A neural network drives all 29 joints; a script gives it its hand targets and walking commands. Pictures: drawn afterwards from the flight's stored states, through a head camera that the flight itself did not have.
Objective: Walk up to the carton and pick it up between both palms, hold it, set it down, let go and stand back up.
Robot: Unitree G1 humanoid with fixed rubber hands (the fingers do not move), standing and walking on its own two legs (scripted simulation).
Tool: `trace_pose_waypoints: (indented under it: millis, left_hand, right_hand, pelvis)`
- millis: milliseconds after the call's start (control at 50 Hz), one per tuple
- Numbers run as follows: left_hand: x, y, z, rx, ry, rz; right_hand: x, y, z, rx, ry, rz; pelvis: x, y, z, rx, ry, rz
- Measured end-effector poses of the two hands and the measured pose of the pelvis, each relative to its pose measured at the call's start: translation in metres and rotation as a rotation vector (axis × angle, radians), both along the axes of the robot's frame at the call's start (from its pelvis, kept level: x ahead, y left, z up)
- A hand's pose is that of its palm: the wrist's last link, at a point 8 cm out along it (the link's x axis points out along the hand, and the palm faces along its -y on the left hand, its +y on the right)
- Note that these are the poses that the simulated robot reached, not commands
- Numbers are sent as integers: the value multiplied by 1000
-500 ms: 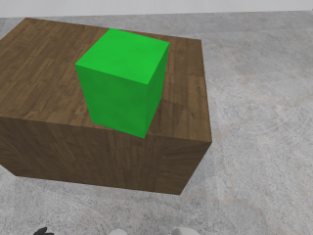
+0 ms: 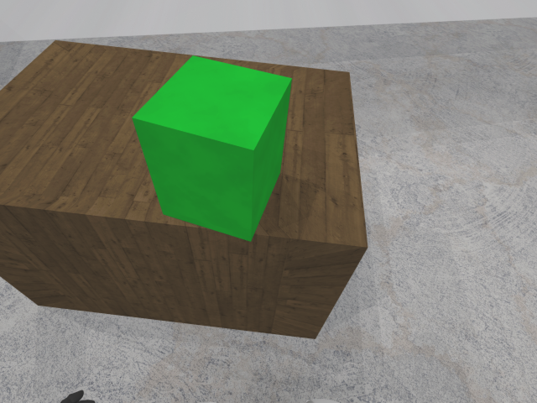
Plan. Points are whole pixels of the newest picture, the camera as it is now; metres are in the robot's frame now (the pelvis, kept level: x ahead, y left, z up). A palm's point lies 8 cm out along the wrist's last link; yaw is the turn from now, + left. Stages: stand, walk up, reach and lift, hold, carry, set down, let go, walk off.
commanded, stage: walk up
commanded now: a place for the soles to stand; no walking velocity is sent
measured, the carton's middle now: (222, 151) +0.57 +0.09 +0.02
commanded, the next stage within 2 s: none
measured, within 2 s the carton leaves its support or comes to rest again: neither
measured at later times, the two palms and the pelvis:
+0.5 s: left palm out of the picture +0.09 +0.29 -0.10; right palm out of the picture +0.05 -0.32 -0.09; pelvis -0.01 -0.01 +0.00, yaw +0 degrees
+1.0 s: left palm out of the picture +0.13 +0.42 -0.10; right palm out of the picture +0.12 -0.21 -0.09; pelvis +0.07 +0.10 +0.00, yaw +3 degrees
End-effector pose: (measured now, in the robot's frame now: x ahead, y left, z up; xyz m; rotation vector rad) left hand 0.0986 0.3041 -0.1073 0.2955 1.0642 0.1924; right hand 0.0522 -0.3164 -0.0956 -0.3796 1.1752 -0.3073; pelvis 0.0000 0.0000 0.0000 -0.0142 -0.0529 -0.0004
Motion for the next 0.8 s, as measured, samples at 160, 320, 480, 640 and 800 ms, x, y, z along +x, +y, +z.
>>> trace_pose_waypoints:
  millis: [160,320,480,640,800]
  left_hand:
    - [-3,-13,2,-5,-1,-30]
    - [-8,-6,-1,-9,-17,-7]
    - [-12,-13,6,2,-22,-23]
    - [-20,39,32,78,-50,25]
    - [-5,111,16,93,-19,66]
  right_hand:
    - [11,-6,4,4,-48,19]
    - [0,-2,4,-4,-37,11]
    - [-1,-9,2,15,-36,18]
    - [24,16,2,74,-18,84]
    - [67,79,-2,71,-58,137]
  pelvis:
    - [-4,-8,2,8,-1,0]
    - [-9,-3,0,2,-11,2]
    - [-13,-10,2,11,-12,1]
    - [6,25,8,-9,-29,20]
    - [35,82,-6,-19,-21,43]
